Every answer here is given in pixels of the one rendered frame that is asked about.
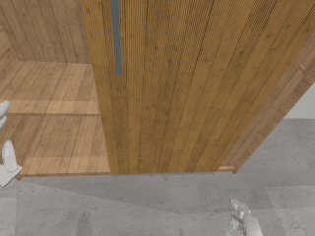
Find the right robot hand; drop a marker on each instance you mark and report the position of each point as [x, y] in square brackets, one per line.
[248, 226]

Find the wardrobe door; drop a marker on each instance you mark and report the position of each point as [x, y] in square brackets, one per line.
[280, 93]
[194, 75]

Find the handle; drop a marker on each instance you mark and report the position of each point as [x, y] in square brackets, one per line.
[309, 69]
[116, 36]

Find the left robot hand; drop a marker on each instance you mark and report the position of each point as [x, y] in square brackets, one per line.
[9, 169]

